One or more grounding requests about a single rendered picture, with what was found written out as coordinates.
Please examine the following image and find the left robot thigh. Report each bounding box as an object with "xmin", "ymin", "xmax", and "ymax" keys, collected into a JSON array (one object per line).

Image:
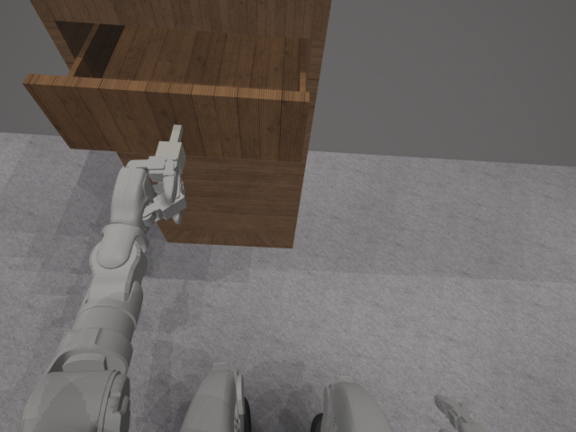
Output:
[{"xmin": 180, "ymin": 370, "xmax": 245, "ymax": 432}]

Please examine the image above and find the left robot forearm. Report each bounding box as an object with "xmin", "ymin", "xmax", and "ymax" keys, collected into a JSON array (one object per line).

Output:
[{"xmin": 18, "ymin": 223, "xmax": 149, "ymax": 432}]

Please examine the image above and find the robot thigh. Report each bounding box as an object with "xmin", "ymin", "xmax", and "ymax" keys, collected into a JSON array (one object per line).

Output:
[
  {"xmin": 323, "ymin": 382, "xmax": 394, "ymax": 432},
  {"xmin": 180, "ymin": 370, "xmax": 245, "ymax": 432}
]

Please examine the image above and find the right robot thigh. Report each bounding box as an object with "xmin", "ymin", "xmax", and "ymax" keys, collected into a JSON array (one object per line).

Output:
[{"xmin": 323, "ymin": 382, "xmax": 394, "ymax": 432}]

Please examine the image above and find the robot right hand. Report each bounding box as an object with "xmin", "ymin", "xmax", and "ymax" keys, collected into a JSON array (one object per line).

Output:
[{"xmin": 435, "ymin": 394, "xmax": 487, "ymax": 432}]

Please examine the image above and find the handle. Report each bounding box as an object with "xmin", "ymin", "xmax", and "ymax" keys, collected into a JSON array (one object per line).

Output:
[{"xmin": 155, "ymin": 124, "xmax": 186, "ymax": 174}]

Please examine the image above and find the cabinet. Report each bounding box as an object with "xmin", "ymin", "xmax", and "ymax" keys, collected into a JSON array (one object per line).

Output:
[{"xmin": 30, "ymin": 0, "xmax": 332, "ymax": 248}]

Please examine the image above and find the robot left upper arm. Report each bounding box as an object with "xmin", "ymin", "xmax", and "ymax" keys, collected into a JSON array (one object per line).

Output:
[{"xmin": 23, "ymin": 370, "xmax": 131, "ymax": 432}]

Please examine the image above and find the robot left hand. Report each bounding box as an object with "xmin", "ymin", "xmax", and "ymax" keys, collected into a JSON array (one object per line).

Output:
[{"xmin": 110, "ymin": 156, "xmax": 187, "ymax": 234}]

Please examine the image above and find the drawer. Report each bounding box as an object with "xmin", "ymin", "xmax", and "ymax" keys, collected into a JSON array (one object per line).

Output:
[{"xmin": 22, "ymin": 23, "xmax": 310, "ymax": 162}]

